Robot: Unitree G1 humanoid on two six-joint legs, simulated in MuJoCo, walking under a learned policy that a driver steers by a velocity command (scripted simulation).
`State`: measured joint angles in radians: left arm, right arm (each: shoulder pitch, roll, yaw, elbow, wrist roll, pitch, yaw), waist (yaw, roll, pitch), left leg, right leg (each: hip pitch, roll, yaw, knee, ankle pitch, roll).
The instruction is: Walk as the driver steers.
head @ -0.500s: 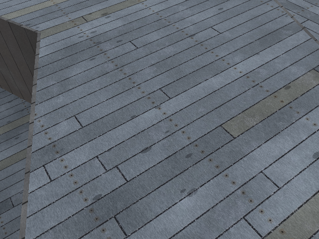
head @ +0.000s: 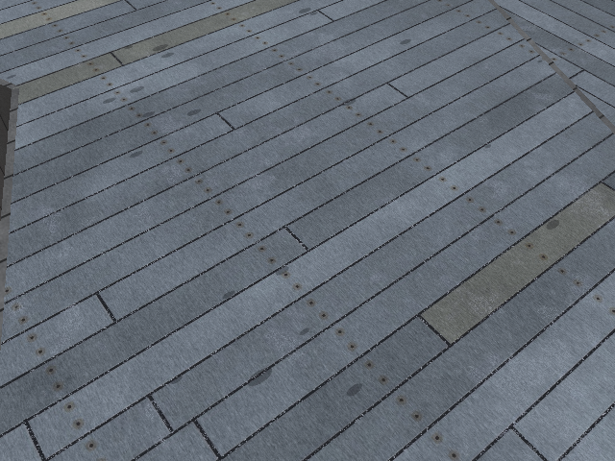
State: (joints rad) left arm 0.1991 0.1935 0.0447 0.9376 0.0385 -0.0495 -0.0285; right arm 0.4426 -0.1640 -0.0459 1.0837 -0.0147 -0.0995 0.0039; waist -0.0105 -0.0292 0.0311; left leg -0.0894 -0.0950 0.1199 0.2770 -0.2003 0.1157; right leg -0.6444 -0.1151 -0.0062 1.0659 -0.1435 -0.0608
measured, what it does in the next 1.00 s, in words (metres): walks ahead: right foot, then left foot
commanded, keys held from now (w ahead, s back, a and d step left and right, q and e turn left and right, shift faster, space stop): w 0.78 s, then no key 0.22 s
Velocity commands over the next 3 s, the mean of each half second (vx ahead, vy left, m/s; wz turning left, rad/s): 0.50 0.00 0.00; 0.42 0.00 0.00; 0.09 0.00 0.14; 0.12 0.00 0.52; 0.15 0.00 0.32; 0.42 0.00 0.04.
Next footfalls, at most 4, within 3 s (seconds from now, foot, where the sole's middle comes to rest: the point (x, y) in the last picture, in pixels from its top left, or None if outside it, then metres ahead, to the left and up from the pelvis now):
0.28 right None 0.34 -0.11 -0.78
0.84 left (281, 400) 0.63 0.07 -0.78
1.28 right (363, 389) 0.66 -0.12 -0.78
1.90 right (365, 394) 0.65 -0.12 -0.78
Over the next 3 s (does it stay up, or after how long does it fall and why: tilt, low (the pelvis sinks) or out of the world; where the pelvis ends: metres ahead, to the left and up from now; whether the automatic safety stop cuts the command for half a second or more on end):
stays up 0.85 0.08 0.00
